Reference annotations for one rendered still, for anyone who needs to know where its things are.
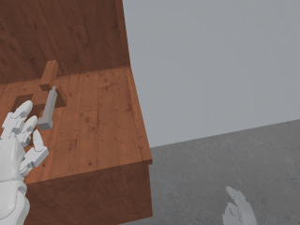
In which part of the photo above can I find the counter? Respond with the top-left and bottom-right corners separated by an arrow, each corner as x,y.
0,0 -> 153,225

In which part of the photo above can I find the tap lever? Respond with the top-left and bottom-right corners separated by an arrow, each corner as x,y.
37,86 -> 57,130

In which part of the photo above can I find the right robot hand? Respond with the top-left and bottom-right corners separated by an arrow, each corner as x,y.
222,186 -> 259,225

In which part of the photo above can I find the left robot hand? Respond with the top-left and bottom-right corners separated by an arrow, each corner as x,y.
0,100 -> 49,182

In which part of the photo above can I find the left robot forearm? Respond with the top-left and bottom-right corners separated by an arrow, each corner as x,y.
0,179 -> 30,225

